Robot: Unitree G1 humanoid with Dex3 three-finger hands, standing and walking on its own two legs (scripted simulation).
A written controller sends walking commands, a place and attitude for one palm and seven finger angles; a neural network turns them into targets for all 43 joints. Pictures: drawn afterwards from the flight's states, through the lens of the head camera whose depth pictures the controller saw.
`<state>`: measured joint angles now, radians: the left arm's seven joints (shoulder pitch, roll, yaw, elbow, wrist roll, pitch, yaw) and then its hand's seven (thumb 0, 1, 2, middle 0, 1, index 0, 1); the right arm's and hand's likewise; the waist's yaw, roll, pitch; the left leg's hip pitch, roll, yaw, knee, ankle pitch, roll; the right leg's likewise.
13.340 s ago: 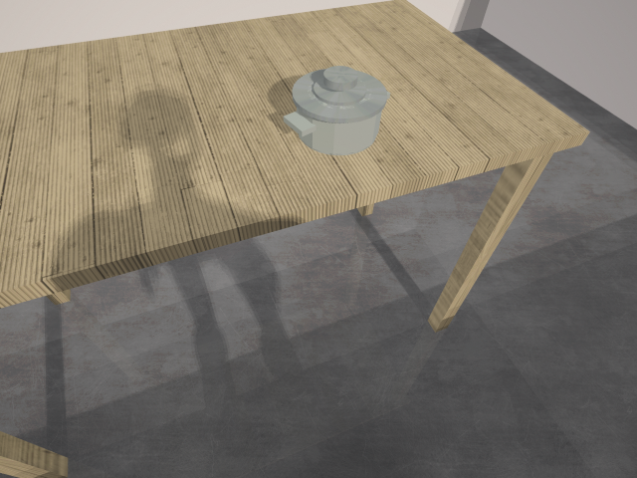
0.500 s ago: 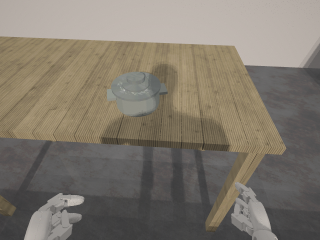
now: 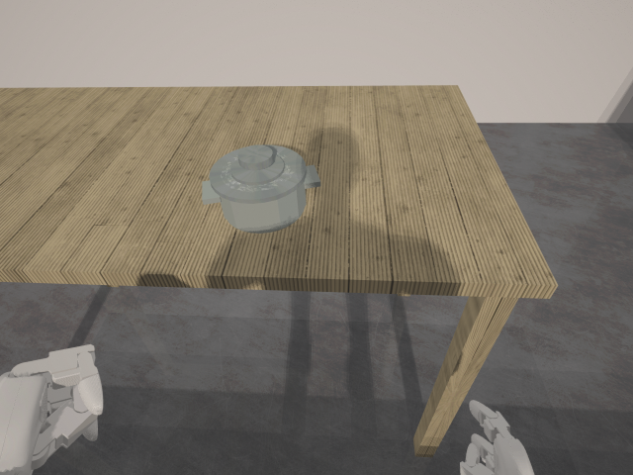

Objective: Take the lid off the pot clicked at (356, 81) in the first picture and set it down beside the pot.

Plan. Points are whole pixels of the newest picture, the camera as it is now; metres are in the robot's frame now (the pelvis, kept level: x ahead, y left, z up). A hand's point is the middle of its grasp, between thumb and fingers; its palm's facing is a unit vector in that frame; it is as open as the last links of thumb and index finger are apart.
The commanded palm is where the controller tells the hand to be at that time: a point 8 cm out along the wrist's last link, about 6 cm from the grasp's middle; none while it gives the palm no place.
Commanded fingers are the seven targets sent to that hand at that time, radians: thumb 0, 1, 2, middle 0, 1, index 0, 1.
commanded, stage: raise the hand higher, near the body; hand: left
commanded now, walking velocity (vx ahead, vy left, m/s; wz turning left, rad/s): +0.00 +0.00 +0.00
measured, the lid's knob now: (255, 157) +0.53 +0.16 +0.15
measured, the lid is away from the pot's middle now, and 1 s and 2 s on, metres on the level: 0.00 0.00 0.00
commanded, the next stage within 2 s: reach forward and open the fingers in 0.60 s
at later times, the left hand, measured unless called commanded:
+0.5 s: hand (77, 335) +0.18 +0.25 +0.18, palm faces +0.39 -0.82 -0.42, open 3.1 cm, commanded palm +0.12 +0.28 +0.20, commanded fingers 0.00 0.90 0.90 -1.30 -1.50 -1.30 -1.50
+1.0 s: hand (53, 298) +0.21 +0.28 +0.19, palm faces +0.28 -0.14 -0.95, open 2.9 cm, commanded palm +0.17 +0.28 +0.24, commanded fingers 0.00 0.43 1.24 -1.19 -0.93 -1.19 -0.93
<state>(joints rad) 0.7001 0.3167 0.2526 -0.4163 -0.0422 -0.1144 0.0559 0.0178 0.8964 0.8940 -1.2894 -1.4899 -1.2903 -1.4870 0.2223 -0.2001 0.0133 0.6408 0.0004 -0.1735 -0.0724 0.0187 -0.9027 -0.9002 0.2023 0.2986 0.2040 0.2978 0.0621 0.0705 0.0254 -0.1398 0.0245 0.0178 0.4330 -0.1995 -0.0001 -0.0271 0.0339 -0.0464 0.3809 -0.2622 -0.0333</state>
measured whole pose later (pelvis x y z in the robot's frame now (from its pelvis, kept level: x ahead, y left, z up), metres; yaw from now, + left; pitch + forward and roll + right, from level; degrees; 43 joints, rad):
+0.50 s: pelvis +0.02 +0.01 +0.00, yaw +0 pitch -5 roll +0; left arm 0.57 0.34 0.31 -0.57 -0.06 -0.11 0.06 0.02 0.89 0.89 -1.30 -1.50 -1.30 -1.50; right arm 0.15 -0.20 0.04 0.60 -0.01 -0.16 -0.05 0.02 -0.90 -0.90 0.20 0.30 0.20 0.30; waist 0.09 0.05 0.02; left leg -0.11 0.01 0.03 0.43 -0.22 0.01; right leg 0.00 0.01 -0.04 0.37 -0.28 -0.02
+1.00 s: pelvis -0.01 +0.02 -0.01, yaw +0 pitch -2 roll +0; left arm 0.28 0.63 0.21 -0.54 0.61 0.22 -0.01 0.01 0.69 1.04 -1.26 -1.25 -1.26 -1.25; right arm 0.08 -0.29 0.03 0.56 0.04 0.08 -0.01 0.02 -0.91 -0.90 0.20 0.30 0.20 0.30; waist 0.10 0.12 0.00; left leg -0.27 -0.01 0.03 0.51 -0.21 0.03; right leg -0.19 -0.01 -0.04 0.52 -0.30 -0.01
